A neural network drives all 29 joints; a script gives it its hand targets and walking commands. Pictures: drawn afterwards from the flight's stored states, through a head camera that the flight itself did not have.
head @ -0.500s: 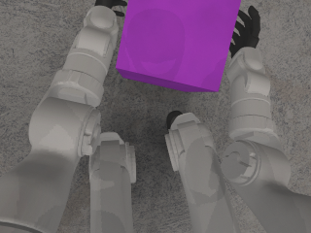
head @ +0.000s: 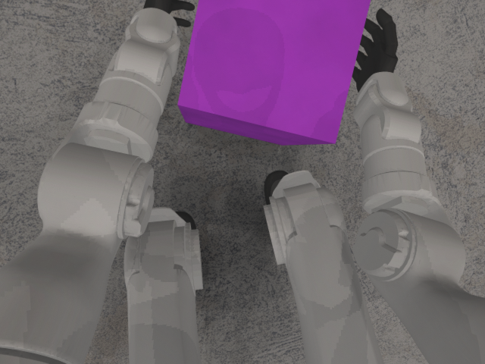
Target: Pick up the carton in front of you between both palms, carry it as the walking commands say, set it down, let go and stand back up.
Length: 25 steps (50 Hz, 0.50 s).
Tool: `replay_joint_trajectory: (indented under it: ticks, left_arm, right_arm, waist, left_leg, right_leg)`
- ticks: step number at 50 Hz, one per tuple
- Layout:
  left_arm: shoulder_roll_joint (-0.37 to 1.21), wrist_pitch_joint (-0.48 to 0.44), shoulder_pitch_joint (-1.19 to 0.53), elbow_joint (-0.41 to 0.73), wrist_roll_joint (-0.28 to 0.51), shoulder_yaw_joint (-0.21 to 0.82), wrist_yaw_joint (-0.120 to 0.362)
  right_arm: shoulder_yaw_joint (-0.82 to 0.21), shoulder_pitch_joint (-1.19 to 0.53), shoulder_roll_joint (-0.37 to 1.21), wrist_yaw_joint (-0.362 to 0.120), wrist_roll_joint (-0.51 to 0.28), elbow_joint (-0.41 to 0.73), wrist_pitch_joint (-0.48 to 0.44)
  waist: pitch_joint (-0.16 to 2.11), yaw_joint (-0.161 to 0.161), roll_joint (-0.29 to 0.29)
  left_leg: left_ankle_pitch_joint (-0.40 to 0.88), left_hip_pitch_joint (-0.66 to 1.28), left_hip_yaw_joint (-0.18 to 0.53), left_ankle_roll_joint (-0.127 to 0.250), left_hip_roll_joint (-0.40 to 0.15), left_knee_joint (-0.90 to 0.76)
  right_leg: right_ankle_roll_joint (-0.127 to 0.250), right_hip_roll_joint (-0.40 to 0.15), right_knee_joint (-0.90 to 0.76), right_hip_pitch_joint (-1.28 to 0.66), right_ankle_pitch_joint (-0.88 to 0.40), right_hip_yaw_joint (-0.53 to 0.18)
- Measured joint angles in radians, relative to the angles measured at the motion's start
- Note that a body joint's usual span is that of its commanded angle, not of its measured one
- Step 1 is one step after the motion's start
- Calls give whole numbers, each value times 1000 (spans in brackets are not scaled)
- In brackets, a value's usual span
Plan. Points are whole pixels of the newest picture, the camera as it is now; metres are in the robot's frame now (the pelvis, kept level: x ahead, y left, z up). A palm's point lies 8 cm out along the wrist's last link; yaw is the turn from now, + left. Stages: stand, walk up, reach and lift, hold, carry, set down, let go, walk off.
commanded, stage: set down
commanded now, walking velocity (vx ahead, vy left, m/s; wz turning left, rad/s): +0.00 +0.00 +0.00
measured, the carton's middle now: (257, 71) +0.48 -0.11 -0.26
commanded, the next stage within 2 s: let go in 1.82 s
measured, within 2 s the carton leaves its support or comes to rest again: rests again in 0.56 s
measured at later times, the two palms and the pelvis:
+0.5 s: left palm (158, 14) +0.56 +0.03 -0.18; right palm (375, 70) +0.44 -0.26 -0.17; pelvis -0.01 +0.00 -0.01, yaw -1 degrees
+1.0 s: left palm out of the picture +0.57 +0.03 -0.14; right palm (421, 72) +0.43 -0.30 -0.14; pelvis -0.01 -0.02 +0.00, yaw -3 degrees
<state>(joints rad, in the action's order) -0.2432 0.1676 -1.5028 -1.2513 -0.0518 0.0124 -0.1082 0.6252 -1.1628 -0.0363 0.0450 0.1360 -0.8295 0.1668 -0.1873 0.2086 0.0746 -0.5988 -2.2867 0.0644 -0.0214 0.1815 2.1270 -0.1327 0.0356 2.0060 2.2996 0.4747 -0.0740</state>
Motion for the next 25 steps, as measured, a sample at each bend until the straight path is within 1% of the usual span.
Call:
replay_joint_trajectory:
  ticks: [8,13,21,25]
  left_arm:
    - [-16,-12,-28,-46,-19,-26,25]
    - [-24,-16,-42,-61,-26,-38,47]
    - [-31,-35,-47,-54,-24,-38,75]
    - [-43,-47,-48,-45,-9,-17,84]
  right_arm:
    - [4,-35,-16,-17,15,-59,-21]
    - [10,-52,-31,-26,22,-91,-37]
    - [14,-76,-60,-39,16,-140,-60]
    - [22,-96,-66,-32,0,-185,-95]
  waist:
    - [-23,8,1]
    - [-35,7,-1]
    - [-53,1,-14]
    - [-63,3,-25]
  left_leg:
    - [9,-2,-6,9,-10,23]
    - [11,-4,-10,15,-18,34]
    - [7,-4,-15,22,-34,51]
    - [3,-3,-15,24,-42,58]
  right_leg:
    - [6,-11,17,-3,-9,8]
    - [10,-16,26,-3,-13,13]
    - [13,-22,40,-2,-14,18]
    - [12,-23,44,-2,-14,22]
